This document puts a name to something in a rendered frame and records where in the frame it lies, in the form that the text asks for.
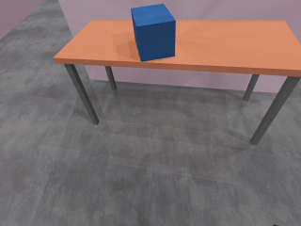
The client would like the table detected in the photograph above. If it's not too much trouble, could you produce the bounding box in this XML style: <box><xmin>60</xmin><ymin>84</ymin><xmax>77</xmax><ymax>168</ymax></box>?
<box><xmin>53</xmin><ymin>20</ymin><xmax>301</xmax><ymax>145</ymax></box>

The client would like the carton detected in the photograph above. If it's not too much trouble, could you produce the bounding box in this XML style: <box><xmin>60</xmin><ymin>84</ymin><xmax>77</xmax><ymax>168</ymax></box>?
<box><xmin>131</xmin><ymin>4</ymin><xmax>176</xmax><ymax>62</ymax></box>

